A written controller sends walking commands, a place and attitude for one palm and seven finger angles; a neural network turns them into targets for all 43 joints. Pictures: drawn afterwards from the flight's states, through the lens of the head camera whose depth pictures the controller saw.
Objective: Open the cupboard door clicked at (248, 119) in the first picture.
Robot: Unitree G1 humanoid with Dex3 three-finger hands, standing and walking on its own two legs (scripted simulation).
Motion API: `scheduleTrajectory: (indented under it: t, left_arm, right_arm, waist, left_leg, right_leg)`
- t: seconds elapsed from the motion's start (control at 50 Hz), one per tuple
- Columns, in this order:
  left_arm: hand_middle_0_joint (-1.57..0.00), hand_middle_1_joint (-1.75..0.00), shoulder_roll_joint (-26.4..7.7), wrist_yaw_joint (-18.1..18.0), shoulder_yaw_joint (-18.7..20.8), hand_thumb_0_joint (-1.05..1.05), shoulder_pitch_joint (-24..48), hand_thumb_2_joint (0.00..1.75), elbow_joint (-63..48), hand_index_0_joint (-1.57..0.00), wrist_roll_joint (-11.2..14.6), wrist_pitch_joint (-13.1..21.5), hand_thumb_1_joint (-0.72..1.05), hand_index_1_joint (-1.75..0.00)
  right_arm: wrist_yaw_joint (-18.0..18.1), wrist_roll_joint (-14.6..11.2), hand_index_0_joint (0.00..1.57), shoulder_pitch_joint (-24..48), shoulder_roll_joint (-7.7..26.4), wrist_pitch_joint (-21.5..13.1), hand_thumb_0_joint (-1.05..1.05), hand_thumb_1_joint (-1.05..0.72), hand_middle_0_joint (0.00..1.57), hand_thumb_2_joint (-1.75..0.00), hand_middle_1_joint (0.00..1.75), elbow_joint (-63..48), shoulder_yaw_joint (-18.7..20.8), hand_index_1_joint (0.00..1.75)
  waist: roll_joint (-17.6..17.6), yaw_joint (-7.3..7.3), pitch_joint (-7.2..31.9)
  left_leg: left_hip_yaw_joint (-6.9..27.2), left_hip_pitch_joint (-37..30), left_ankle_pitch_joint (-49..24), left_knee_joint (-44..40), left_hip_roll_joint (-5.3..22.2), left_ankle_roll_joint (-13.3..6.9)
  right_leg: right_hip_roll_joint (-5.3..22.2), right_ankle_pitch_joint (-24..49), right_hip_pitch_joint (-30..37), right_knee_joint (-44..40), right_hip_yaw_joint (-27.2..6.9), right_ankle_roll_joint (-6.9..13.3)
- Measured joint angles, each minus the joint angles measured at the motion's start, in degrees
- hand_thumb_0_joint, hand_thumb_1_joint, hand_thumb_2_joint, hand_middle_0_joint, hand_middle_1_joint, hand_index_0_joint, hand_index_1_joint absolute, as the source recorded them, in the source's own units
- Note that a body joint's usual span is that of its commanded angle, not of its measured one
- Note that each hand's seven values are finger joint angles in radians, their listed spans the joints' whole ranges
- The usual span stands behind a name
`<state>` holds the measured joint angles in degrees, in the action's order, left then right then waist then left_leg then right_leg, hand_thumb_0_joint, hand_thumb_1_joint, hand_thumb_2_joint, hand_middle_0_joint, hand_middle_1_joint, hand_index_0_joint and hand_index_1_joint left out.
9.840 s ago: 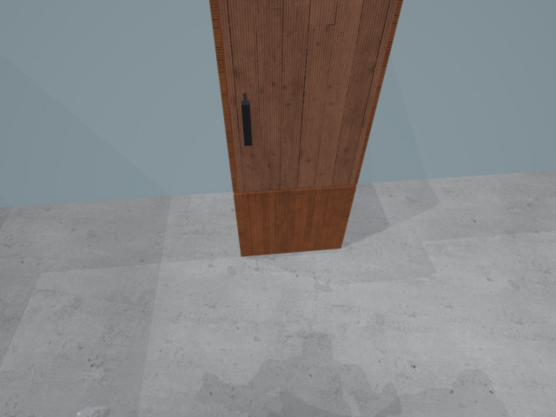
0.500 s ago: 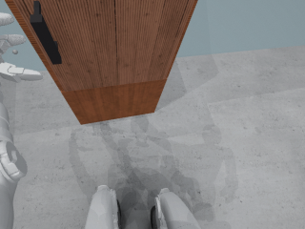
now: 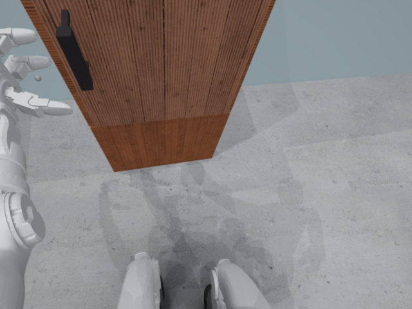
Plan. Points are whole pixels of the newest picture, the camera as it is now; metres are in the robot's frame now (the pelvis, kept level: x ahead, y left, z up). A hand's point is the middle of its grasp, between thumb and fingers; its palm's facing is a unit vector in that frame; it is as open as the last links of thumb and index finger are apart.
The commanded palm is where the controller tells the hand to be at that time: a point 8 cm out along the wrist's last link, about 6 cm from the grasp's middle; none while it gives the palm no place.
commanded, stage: move the hooked fingers beside the handle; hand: left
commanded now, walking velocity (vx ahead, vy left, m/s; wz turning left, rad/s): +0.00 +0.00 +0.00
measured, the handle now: (76, 53) +0.57 +0.21 +0.07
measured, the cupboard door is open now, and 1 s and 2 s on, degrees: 0 0 0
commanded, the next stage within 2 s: slide the fingers in behind the handle in 0.10 s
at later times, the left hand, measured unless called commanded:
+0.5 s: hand (44, 77) +0.52 +0.26 +0.06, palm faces +0.13 -0.99 +0.00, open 14.0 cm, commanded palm +0.50 +0.28 +0.06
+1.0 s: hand (69, 76) +0.52 +0.22 +0.07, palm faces +0.14 -0.99 -0.01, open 14.0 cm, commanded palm +0.49 +0.24 +0.06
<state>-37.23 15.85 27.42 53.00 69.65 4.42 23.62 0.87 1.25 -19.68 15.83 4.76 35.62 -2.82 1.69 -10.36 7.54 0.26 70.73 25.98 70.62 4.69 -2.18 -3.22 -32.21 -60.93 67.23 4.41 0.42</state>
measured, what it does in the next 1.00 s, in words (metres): stands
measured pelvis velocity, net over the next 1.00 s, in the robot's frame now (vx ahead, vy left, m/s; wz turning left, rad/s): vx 0.00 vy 0.00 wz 0.00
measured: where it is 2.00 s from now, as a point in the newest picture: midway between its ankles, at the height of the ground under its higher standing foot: outside the picture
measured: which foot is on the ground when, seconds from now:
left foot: down 0.00-1.00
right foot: down 0.00-1.00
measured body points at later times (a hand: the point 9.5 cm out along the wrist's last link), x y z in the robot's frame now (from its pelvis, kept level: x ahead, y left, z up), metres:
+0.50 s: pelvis +0.00 +0.00 +0.00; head +0.16 +0.04 +0.42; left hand +0.50 +0.31 +0.07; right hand +0.00 -0.27 -0.10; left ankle +0.06 +0.10 -0.63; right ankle -0.01 -0.12 -0.63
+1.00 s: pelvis +0.00 +0.00 +0.00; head +0.14 +0.03 +0.43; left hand +0.50 +0.27 +0.07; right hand +0.01 -0.26 -0.11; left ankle +0.06 +0.10 -0.63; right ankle -0.01 -0.12 -0.63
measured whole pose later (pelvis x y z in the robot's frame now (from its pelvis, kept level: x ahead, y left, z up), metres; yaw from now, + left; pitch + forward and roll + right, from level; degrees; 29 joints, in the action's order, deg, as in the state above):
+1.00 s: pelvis +0.00 +0.00 +0.00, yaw +0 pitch +25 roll -5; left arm -29.5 8.1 23.9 52.4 67.8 3.6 25.3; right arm -0.8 2.2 -21.1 14.5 5.2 36.9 -2.1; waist 2.4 -10.3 8.3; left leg -0.2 69.6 25.9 70.0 4.4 -2.2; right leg -3.0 -32.3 -60.1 67.0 3.9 0.4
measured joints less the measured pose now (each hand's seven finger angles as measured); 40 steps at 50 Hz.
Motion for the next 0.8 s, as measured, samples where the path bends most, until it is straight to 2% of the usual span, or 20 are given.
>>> scheduleTrajectory:
  t: [0.1,0.22,0.32,0.42,0.6,0.8]
  left_arm:
    - [-0.3,-1.2,-0.1,-0.1,0.8,-0.01,0.1,0.3,-0.3,-0.31,-0.2,-0.4,-0.5,-1.2]
    - [-0.3,-1.2,-2.1,0.1,2.1,-0.01,0.3,0.3,0.5,-0.31,-0.6,-0.9,-0.5,-1.2]
    - [-0.3,-1.2,-2.5,1.0,1.8,-0.01,0.4,0.3,-0.4,-0.3,0.3,-1.0,-0.5,-1.2]
    - [-0.3,-1.2,-1.3,1.2,1.2,-0.01,0.4,0.3,-0.8,-0.3,0.8,-1.7,-0.5,-1.2]
    - [-0.3,-1.2,3.4,-2.3,-0.4,-0.01,-1.1,0.3,-3.1,-0.3,0.3,-0.6,-0.5,-1.2]
    - [-0.3,-1.2,5.4,-5.3,-1.6,-0.01,-1.7,0.3,-2.4,-0.3,-0.6,1.0,-0.5,-1.2]
  right_arm:
    - [0.0,0.0,0.21,-0.2,0.0,0.2,0.0,-0.9,0.21,-0.9,0.3,0.2,-0.1,0.3]
    - [0.2,-0.2,0.21,-0.7,-0.2,0.1,0.0,-0.9,0.21,-0.9,0.3,0.4,-0.6,0.3]
    - [0.1,-0.3,0.21,-1.4,-0.4,0.0,0.0,-0.9,0.21,-0.9,0.3,1.0,-0.4,0.3]
    - [0.0,-0.3,0.21,-1.8,-0.5,0.1,0.0,-0.9,0.21,-0.9,0.3,1.5,-0.3,0.3]
    - [-0.8,0.3,0.21,-1.5,-1.0,0.0,0.0,-0.9,0.21,-0.9,0.3,1.6,0.4,0.3]
    - [-1.3,0.6,0.21,-1.1,-1.4,0.2,0.0,-0.9,0.21,-0.9,0.3,0.7,0.4,0.3]
  waist:
    - [0.1,-0.08,-0.1]
    - [0.2,-0.68,-0.3]
    - [0.3,-0.54,-0.3]
    - [0.3,-0.2,-0.1]
    - [0.4,0.13,0.4]
    - [0.5,-0.06,0.7]
  left_leg:
    - [-0.1,0.6,0.1,0.4,0.2,0.1]
    - [0.1,1.4,0.2,1.0,0.5,0.2]
    - [0.2,1.9,0.4,1.2,0.6,0.2]
    - [0.2,1.7,0.4,1.0,0.5,0.1]
    - [-0.1,0.1,0.3,0.0,0.2,-0.1]
    - [-0.5,-1.2,0.2,-0.6,0.0,-0.1]
  right_leg:
    - [-0.2,-0.1,-0.7,0.5,-0.1,0.1]
    - [-0.5,-0.2,-1.6,1.0,-0.1,0.2]
    - [-0.6,-0.2,-2.0,1.1,0.0,0.3]
    - [-0.5,-0.2,-1.7,0.8,0.0,0.1]
    - [-0.2,0.0,-0.1,-0.3,-0.3,-0.1]
    - [-0.1,0.0,1.0,-0.6,-0.6,-0.2]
